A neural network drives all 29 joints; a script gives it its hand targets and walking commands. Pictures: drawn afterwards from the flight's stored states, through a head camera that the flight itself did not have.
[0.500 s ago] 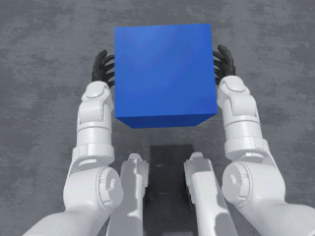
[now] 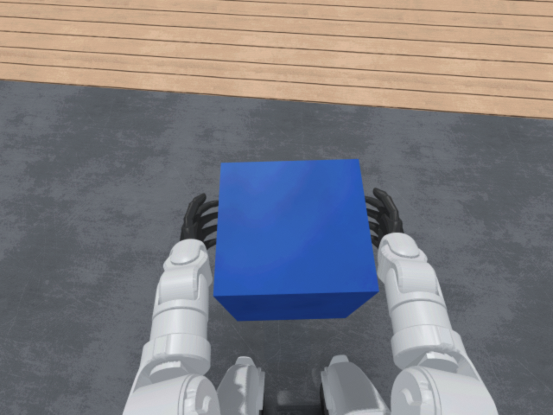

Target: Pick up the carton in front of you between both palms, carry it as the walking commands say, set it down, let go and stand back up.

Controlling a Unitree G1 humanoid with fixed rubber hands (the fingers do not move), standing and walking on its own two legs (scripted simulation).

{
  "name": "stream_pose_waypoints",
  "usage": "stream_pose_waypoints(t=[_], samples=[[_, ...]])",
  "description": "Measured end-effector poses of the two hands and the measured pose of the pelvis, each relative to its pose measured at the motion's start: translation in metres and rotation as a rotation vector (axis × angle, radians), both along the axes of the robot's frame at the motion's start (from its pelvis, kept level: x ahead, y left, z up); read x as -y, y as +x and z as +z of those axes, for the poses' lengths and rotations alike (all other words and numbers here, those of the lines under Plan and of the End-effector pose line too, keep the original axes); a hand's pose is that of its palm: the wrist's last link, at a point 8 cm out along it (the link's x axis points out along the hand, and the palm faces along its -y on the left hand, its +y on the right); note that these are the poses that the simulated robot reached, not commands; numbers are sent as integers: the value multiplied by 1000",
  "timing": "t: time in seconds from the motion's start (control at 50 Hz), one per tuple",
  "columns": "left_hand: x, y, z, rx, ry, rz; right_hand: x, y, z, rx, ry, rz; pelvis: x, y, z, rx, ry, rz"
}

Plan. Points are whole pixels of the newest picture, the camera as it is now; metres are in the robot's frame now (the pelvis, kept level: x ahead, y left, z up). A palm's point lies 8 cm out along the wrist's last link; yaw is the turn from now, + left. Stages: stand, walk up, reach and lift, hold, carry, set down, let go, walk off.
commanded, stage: reach and lift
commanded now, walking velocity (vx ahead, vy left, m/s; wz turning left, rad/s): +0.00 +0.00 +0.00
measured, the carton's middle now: (290, 249) +0.37 +0.00 -0.10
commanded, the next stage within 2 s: hold in 1.44 s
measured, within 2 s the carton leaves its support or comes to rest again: neither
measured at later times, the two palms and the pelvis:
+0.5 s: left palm (169, 238) +0.31 +0.15 +0.09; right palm (428, 233) +0.31 -0.15 +0.09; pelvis +0.02 +0.00 +0.08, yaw +0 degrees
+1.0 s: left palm (161, 231) +0.32 +0.15 +0.10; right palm (425, 223) +0.32 -0.15 +0.10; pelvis +0.02 +0.00 +0.08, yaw -1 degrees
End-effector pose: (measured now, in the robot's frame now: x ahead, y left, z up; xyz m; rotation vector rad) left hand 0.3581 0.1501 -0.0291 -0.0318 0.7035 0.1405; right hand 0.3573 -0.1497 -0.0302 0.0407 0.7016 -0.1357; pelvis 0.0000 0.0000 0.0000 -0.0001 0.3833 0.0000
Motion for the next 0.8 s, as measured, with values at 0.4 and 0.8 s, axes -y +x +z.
stream_pose_waypoints(t=[0.4,0.8], samples=[[5,-38,115,22,40,-33,5,-40,111,22,-17,16,3,26,72,363,2,-6],[-1,-45,127,14,35,-30,0,-44,126,14,-24,25,-1,14,76,458,0,-9]])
